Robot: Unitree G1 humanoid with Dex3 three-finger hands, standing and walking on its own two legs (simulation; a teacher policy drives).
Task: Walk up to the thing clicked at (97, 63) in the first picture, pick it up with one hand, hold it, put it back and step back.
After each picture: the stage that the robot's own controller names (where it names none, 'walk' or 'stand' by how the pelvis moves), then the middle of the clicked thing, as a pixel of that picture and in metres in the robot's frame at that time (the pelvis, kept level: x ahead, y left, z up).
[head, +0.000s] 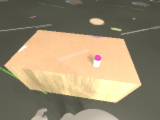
stand; (96, 61) +0.61 -0.07 -0.11
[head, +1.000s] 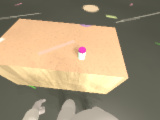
walk; (81, 53) +0.57 +0.09 -0.08
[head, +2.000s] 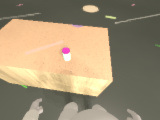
stand; (66, 54) +0.54 +0.22 -0.07
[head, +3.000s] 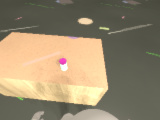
stand; (63, 64) +0.50 +0.25 -0.10
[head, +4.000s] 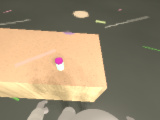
stand; (59, 64) +0.46 +0.26 -0.10
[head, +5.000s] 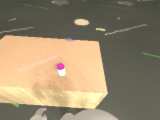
stand; (61, 69) +0.45 +0.25 -0.11
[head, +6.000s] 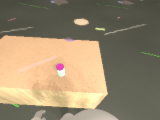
stand; (60, 70) +0.44 +0.26 -0.11
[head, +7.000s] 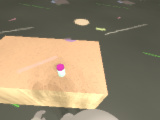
stand; (61, 70) +0.44 +0.26 -0.11
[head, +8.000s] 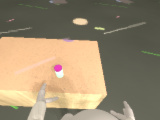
rise first; (59, 71) +0.42 +0.28 -0.11
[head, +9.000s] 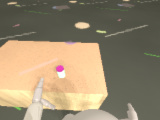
go down; (60, 71) +0.43 +0.28 -0.11
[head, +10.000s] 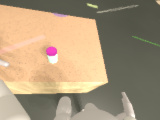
go down; (52, 55) +0.45 +0.25 -0.03
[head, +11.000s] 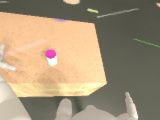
approach; (51, 57) +0.45 +0.26 -0.03
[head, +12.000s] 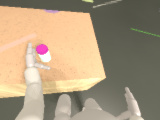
close in; (44, 53) +0.45 +0.27 +0.00
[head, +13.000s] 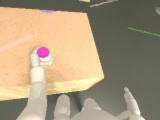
lift; (45, 56) +0.43 +0.25 +0.00
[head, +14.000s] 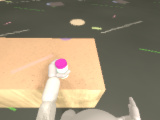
lift; (62, 68) +0.33 +0.17 +0.11
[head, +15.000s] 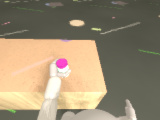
hold; (63, 68) +0.33 +0.17 +0.10
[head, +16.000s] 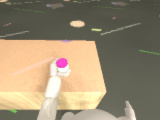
hold; (63, 67) +0.34 +0.18 +0.10
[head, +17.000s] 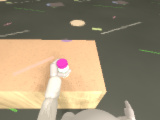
hold; (63, 68) +0.34 +0.17 +0.09
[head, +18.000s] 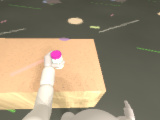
crouch; (57, 60) +0.39 +0.22 +0.10
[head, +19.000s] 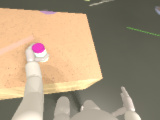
lower; (40, 53) +0.45 +0.28 +0.00
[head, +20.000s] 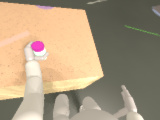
lower; (40, 51) +0.46 +0.27 +0.01
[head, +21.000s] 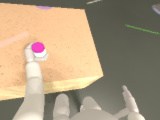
lower; (40, 52) +0.46 +0.27 +0.01
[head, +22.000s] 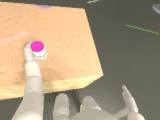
lower; (39, 51) +0.46 +0.27 +0.01
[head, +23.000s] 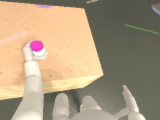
rest; (39, 50) +0.46 +0.27 +0.01
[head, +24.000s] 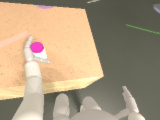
withdraw; (39, 52) +0.46 +0.27 +0.01
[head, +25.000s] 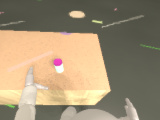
sink last; (58, 65) +0.43 +0.25 -0.06
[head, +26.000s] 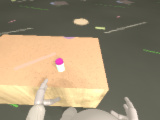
stand; (60, 65) +0.46 +0.27 -0.05
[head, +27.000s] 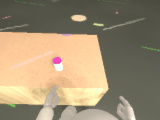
stand; (58, 64) +0.45 +0.27 -0.04
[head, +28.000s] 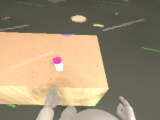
stand; (58, 64) +0.46 +0.27 -0.04
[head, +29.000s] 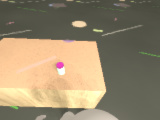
stand; (60, 68) +0.46 +0.27 -0.11
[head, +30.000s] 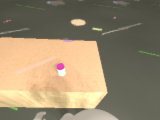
stand; (61, 69) +0.45 +0.25 -0.11
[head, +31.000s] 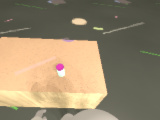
stand; (60, 70) +0.44 +0.25 -0.11
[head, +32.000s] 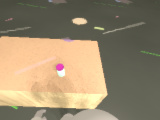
walk; (60, 70) +0.44 +0.26 -0.11
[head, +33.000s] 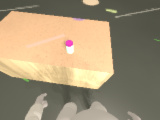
walk; (69, 47) +0.60 +0.21 -0.08
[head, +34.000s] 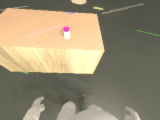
walk; (66, 33) +0.82 +0.28 -0.09
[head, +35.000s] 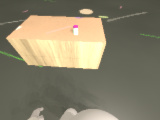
stand; (75, 30) +1.08 +0.26 -0.09
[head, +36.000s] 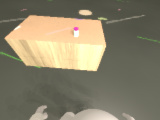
stand; (76, 32) +1.06 +0.24 -0.11
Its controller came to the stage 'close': yes
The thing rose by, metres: 0.21
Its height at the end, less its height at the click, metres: +0.00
